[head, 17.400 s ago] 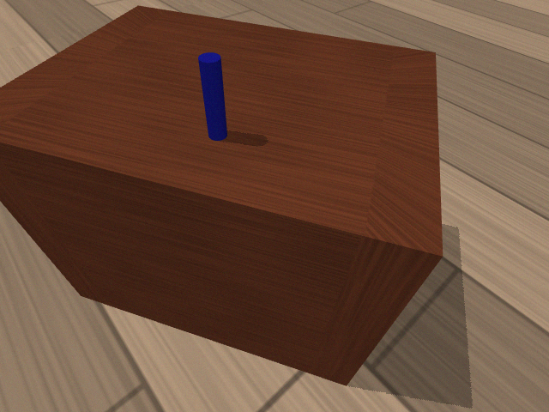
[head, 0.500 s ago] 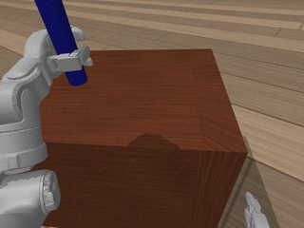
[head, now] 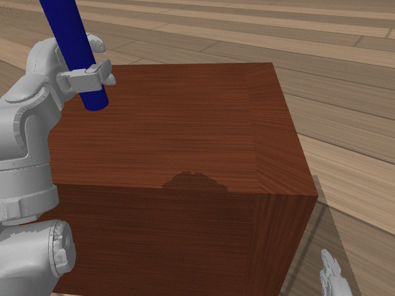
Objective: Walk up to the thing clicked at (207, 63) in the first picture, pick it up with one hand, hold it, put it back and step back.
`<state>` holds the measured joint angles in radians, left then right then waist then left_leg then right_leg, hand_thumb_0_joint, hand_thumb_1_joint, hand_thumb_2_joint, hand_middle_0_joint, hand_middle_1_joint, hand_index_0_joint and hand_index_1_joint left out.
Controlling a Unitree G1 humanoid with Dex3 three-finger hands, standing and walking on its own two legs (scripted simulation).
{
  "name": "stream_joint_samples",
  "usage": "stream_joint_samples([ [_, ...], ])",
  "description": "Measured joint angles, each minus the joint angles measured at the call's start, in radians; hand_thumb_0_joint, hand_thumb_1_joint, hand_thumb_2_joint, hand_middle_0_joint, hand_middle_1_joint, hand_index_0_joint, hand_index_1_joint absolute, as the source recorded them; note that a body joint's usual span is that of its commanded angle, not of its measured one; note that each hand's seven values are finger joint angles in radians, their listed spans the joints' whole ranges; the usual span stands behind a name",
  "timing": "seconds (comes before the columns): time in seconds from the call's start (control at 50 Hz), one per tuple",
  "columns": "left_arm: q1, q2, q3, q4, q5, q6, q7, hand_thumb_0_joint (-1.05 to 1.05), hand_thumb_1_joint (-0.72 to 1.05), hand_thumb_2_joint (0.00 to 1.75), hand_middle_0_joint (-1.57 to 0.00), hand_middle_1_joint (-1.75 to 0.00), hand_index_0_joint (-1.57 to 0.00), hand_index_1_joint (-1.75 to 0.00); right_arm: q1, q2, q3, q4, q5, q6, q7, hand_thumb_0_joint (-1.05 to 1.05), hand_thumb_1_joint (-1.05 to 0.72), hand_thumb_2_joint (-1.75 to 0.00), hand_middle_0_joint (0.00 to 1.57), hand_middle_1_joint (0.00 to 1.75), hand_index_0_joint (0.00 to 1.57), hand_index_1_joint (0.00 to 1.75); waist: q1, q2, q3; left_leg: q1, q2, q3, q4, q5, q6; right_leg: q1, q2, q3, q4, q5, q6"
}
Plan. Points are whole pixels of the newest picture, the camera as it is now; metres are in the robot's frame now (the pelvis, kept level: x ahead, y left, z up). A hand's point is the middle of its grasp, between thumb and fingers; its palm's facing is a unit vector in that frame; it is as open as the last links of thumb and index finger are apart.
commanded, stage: hold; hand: left
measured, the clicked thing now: (79, 57) +0.34 +0.18 +0.36
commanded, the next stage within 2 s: crouch in 0.88 s
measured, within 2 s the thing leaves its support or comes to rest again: neither
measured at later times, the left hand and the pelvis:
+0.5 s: hand (93, 68) +0.35 +0.17 +0.34, palm faces +0.11 -0.99 -0.01, open 5.3 cm; pelvis +0.00 +0.00 +0.00, yaw +0 degrees
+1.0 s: hand (94, 67) +0.35 +0.17 +0.34, palm faces +0.08 -1.00 -0.01, open 5.3 cm; pelvis +0.00 +0.00 +0.00, yaw +0 degrees
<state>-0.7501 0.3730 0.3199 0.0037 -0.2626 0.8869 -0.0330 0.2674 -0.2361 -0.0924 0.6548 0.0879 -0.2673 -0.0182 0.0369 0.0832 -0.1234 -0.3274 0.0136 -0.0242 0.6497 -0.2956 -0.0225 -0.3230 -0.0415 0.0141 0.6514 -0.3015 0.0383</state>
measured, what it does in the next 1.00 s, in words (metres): stands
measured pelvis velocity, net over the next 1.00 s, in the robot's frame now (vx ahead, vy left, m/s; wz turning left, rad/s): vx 0.00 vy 0.00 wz -0.01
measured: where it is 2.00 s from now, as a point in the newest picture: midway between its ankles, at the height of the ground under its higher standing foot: outside the picture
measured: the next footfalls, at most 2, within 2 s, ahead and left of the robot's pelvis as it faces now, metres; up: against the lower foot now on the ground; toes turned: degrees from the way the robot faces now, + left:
none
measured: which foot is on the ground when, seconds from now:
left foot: down 0.00-1.00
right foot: down 0.00-1.00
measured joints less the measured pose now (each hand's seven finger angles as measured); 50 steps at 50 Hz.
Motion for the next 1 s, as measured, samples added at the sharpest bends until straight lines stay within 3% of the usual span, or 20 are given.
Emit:
stream_joint_samples([
  [0.18,0.013,-0.017,-0.018,-0.013,-0.01,0.013,0.0,0.0,0.11,1.24,-1.02,-1.22,-1.03,-1.22,-0.015,0.007,0.003,0.008,-0.002,-0.002,-0.002,-0.01,0.55,-0.05,0.05,0.06,0.05,0.05,0.0,0.002,0.0,0.001,-0.001,-0.002,0.0,0.001,0.0,0.002,-0.001,-0.001,0.0,0.001,0.0],
  [0.42,-0.004,-0.002,0.01,0.014,-0.003,-0.006,0.011,0.0,0.11,1.24,-1.02,-1.22,-1.03,-1.22,0.002,0.006,-0.003,-0.008,0.0,-0.003,-0.001,-0.01,0.55,-0.05,0.05,0.06,0.05,0.05,-0.006,0.0,-0.001,0.001,0.0,0.002,-0.002,0.002,0.0,-0.001,0.0,0.002,0.001,0.001,0.0],
  [1.0,-0.022,0.001,-0.011,0.02,0.0,0.007,-0.001,0.0,0.11,1.24,-1.02,-1.22,-1.02,-1.23,0.004,0.014,0.01,-0.006,-0.001,-0.01,0.004,-0.01,0.55,-0.06,0.05,0.06,0.05,0.05,-0.002,0.0,0.002,0.003,0.001,0.006,-0.004,0.006,0.002,0.004,0.002,0.006,-0.011,0.012,0.003],
])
